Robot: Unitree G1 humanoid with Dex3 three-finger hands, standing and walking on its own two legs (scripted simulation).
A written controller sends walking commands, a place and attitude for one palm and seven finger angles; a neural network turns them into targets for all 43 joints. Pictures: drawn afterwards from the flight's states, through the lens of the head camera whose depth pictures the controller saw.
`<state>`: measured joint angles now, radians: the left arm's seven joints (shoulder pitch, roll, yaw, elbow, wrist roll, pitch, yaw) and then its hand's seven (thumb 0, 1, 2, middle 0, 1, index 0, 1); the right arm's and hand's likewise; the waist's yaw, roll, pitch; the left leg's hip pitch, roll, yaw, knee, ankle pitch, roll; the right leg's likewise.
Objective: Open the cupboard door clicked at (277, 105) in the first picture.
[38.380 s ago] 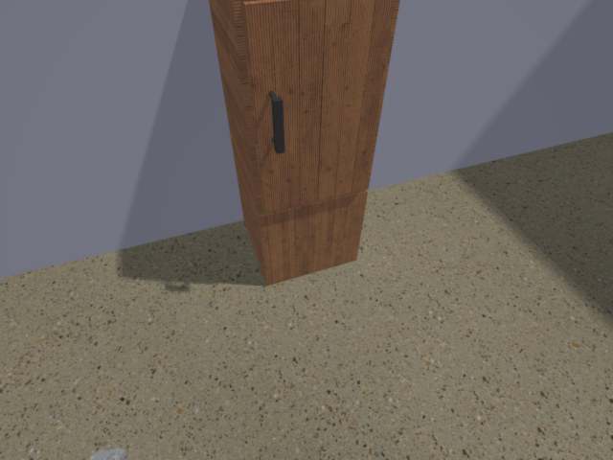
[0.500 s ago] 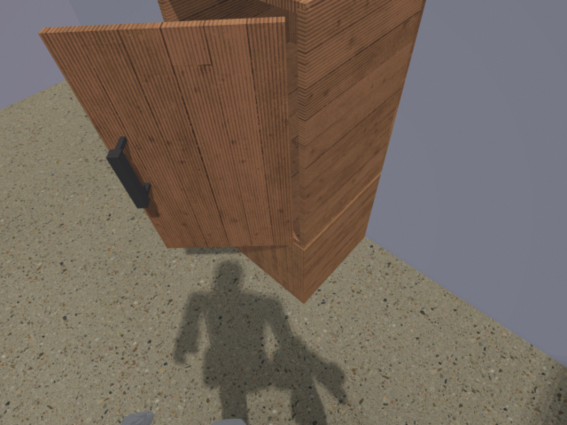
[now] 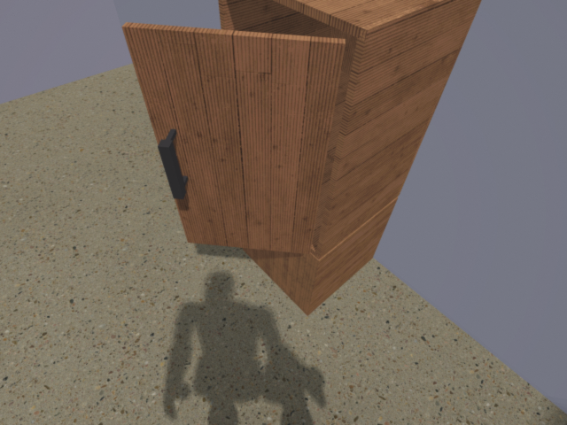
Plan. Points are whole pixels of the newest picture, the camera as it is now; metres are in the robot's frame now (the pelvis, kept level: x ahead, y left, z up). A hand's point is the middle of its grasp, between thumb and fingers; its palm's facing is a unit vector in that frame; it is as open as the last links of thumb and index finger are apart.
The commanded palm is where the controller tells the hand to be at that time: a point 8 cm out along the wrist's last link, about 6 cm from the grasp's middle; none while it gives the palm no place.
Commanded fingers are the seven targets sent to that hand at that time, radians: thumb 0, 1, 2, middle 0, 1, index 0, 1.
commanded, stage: come to a stop and stand still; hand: left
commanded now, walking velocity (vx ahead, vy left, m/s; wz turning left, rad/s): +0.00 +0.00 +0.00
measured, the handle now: (176, 164) +0.59 +0.29 -0.02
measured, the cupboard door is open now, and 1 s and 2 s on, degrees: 43 43 43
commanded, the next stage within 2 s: look again from close up in 0.56 s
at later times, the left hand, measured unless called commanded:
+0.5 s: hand out of the picture +0.03 +0.19 -0.18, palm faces +0.01 -0.99 -0.17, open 7.3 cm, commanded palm none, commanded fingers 0.00 0.90 0.90 -0.20 -0.30 -0.20 -0.30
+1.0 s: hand out of the picture +0.02 +0.19 -0.17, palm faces +0.01 -0.97 -0.24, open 7.4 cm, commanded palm none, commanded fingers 0.00 0.90 0.90 -0.20 -0.30 -0.20 -0.30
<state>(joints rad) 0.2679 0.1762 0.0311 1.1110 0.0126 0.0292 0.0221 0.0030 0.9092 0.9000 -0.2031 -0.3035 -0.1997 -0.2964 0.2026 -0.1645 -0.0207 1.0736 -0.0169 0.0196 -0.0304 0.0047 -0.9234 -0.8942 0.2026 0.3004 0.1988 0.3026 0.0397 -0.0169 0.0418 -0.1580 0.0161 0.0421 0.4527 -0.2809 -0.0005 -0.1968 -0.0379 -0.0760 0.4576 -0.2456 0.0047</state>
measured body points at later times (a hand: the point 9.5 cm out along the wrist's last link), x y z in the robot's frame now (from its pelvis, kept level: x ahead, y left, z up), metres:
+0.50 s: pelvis +0.02 +0.02 +0.00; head +0.04 +0.03 +0.45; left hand +0.03 +0.24 -0.17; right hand -0.01 -0.19 -0.16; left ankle -0.02 +0.12 -0.74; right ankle +0.00 -0.12 -0.74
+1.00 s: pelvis +0.02 +0.01 -0.01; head +0.01 -0.01 +0.44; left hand +0.02 +0.24 -0.15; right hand +0.03 -0.21 -0.18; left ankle -0.02 +0.12 -0.74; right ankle +0.00 -0.12 -0.74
